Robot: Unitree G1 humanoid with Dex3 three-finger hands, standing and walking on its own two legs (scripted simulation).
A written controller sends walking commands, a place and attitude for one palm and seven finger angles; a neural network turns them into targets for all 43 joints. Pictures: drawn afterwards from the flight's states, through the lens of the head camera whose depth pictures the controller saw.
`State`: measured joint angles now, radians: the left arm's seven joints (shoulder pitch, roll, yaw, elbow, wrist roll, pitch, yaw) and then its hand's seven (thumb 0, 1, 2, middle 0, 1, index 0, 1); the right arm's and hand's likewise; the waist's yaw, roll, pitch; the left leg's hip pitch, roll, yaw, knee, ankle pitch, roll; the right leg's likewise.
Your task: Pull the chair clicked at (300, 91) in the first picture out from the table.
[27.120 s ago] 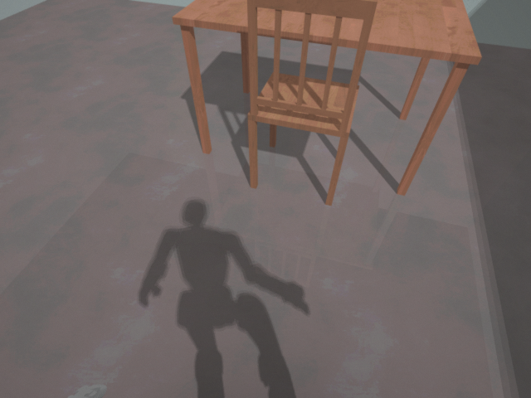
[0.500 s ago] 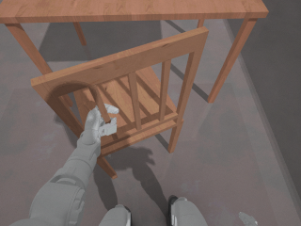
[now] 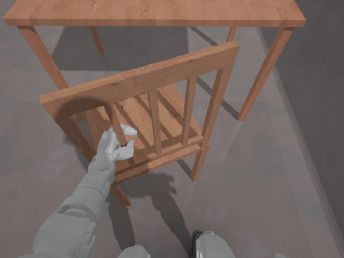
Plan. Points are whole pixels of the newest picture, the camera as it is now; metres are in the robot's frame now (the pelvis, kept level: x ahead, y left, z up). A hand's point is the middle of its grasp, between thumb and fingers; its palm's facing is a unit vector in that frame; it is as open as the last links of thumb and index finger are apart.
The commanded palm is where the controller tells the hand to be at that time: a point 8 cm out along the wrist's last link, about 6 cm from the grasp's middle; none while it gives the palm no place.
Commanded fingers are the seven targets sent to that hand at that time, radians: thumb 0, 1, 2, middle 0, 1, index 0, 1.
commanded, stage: step backward, pulling the chair out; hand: left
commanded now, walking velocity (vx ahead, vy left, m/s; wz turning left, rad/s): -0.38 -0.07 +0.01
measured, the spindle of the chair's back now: (156, 127) +0.45 +0.05 -0.05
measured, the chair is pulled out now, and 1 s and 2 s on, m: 0.34 0.43 0.51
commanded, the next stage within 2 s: stop walking, hand still on the chair in 1.48 s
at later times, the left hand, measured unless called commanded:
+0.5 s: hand (128, 167) +0.33 +0.12 -0.05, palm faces +0.03 -0.98 -0.22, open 5.2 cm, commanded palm +0.34 +0.17 -0.04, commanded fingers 0.00 0.90 0.90 -0.50 -1.45 -0.50 -1.45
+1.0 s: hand (123, 184) +0.28 +0.13 -0.05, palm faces -0.01 -0.98 -0.21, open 5.2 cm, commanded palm +0.30 +0.18 -0.04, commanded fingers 0.00 0.90 0.90 -0.50 -1.45 -0.50 -1.45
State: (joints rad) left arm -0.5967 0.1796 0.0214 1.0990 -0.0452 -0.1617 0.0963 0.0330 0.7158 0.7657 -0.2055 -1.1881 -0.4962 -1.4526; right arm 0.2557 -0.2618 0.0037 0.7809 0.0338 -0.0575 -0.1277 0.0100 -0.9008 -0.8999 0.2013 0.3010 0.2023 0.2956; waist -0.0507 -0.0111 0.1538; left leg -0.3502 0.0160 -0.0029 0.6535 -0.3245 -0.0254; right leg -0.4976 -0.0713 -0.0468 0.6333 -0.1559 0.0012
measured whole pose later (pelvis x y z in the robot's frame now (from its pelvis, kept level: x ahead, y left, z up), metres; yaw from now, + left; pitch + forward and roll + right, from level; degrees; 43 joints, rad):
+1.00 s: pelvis -0.09 +0.00 +0.00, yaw -2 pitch +0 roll +1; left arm -0.56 0.20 0.04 1.12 -0.03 -0.16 0.09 0.02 0.70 0.77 -0.19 -1.21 -0.50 -1.45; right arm 0.26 -0.27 0.02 0.79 0.03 -0.05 -0.12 0.01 -0.90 -0.90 0.20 0.30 0.20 0.30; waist -0.05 -0.03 0.12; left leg -0.32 -0.01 0.02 0.67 -0.34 0.00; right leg -0.52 -0.09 -0.04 0.63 -0.18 0.01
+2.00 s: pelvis -0.09 -0.03 +0.02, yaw -3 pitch -1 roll +0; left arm -0.19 0.16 0.05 0.78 -0.04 -0.11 0.13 0.03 0.70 0.76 -0.20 -1.18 -0.50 -1.45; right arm 0.20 -0.23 0.01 0.71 0.03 -0.01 -0.12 0.01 -0.90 -0.90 0.20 0.30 0.20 0.30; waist -0.03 0.02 0.09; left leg -0.22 0.06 0.02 0.49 -0.25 -0.05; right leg -0.30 -0.02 -0.04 0.49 -0.17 0.00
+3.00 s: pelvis -0.06 -0.01 -0.01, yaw -1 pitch +8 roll +0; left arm 0.05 0.18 0.01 0.37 -0.05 0.04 0.08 0.00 -0.23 0.35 -0.33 -1.21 -0.44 -1.28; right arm 0.22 -0.27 -0.03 0.62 0.03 -0.06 -0.06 0.01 -0.90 -0.90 0.20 0.30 0.20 0.30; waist -0.04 0.04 -0.06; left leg -0.45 0.03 0.00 0.71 -0.39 -0.03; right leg -0.53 -0.06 -0.05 0.71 -0.32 0.02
